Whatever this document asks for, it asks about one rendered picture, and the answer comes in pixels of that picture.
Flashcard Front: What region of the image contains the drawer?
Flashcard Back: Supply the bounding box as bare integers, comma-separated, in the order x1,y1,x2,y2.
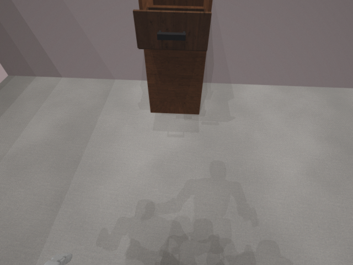
133,7,212,51

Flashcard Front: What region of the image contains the cabinet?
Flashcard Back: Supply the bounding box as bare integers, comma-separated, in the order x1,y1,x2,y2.
138,0,212,114

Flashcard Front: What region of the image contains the handle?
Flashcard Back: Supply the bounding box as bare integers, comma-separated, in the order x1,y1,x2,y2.
157,30,186,41

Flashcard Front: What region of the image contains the left robot hand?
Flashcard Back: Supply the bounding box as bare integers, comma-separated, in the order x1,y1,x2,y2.
44,253,72,265

